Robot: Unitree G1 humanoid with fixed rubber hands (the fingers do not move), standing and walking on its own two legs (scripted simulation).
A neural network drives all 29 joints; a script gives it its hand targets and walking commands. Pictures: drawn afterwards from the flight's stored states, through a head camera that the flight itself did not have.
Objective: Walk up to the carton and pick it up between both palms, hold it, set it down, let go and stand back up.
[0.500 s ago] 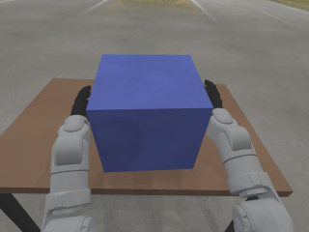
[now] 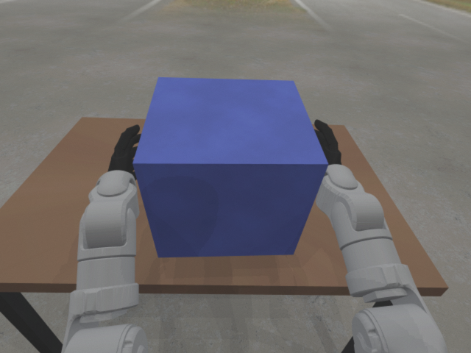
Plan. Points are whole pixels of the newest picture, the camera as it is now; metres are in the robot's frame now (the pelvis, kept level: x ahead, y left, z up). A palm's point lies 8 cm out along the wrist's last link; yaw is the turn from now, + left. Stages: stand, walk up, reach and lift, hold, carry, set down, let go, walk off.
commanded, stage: hold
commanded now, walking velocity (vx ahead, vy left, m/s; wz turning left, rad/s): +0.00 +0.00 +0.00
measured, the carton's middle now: (227, 167) +0.39 +0.01 +0.18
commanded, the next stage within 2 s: none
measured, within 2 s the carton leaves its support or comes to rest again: neither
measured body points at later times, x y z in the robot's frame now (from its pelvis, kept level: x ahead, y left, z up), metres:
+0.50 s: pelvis +0.00 +0.00 +0.00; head -0.05 +0.02 +0.45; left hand +0.37 +0.18 +0.19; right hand +0.38 -0.15 +0.20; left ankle +0.03 +0.12 -0.75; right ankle +0.01 -0.12 -0.75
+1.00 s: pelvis +0.00 +0.00 +0.00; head -0.05 +0.01 +0.45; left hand +0.37 +0.17 +0.19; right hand +0.38 -0.16 +0.20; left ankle +0.03 +0.12 -0.75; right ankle +0.01 -0.12 -0.75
